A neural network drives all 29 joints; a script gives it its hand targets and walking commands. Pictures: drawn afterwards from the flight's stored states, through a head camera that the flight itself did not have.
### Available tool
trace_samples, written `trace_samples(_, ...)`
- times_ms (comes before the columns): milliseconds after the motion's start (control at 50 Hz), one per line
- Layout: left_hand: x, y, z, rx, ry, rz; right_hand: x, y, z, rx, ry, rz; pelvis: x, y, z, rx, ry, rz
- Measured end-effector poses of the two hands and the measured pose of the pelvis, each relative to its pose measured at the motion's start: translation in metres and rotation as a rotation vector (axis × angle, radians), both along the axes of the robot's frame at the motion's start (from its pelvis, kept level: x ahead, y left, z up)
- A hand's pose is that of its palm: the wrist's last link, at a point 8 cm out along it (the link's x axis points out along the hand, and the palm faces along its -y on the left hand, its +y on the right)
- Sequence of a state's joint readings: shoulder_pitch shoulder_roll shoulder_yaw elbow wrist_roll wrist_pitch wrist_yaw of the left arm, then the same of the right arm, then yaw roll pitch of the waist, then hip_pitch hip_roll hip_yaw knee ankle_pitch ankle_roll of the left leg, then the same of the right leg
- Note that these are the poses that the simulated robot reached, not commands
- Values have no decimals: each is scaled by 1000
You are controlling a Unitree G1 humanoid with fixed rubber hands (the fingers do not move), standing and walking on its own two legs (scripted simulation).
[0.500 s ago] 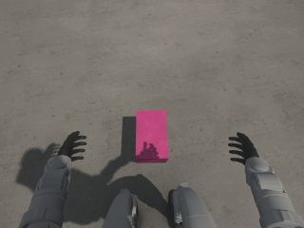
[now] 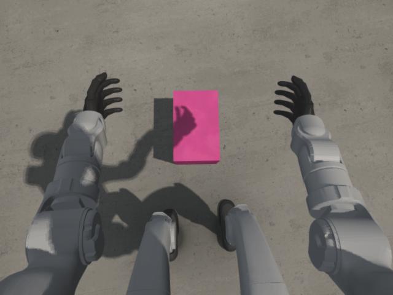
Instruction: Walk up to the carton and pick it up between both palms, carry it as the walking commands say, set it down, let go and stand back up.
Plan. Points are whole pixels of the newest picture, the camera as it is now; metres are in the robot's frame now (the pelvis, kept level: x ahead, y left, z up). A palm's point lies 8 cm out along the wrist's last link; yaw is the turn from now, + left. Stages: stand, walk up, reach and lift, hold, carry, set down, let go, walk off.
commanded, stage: reach and lift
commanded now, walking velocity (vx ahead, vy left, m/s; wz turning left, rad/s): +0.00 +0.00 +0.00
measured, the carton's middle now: (196, 129) +0.52 -0.01 -0.59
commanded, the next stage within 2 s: none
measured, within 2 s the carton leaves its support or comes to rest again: neither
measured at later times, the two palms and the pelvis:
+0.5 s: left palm (112, 94) +0.52 +0.18 -0.15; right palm (277, 93) +0.49 -0.19 -0.14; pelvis +0.01 +0.00 -0.02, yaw +1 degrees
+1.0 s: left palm (132, 115) +0.51 +0.18 -0.31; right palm (256, 115) +0.49 -0.18 -0.31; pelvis -0.02 +0.00 -0.17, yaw +0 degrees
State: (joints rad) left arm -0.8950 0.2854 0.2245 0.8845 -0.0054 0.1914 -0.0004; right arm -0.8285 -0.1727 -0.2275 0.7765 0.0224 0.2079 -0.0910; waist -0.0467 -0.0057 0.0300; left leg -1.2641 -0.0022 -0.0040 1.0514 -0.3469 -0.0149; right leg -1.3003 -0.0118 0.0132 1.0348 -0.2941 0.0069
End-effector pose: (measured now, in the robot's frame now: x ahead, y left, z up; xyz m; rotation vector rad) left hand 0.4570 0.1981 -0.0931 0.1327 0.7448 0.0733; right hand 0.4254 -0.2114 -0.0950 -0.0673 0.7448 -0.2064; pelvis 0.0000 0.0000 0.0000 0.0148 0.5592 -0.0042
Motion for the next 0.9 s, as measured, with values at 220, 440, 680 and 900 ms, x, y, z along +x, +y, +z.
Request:
trace_samples(220, 54, -10, -20, -41, -93, 5, 60, 27, -19, 24, -99, 9, 3, -5, -14, 4, 138, 1)
trace_samples(440, 62, -17, -42, -58, -118, 9, 70, 27, -34, 11, -122, -4, 12, -1, -17, -8, 226, 16)
trace_samples(680, 58, -15, -110, -44, -96, 27, 66, 29, -108, 32, -92, -13, 1, 2, -75, -11, 271, 21)
trace_samples(900, 56, -19, -187, -47, -93, 24, 66, 31, -183, 28, -87, -3, -10, 0, -145, -20, 270, 22)
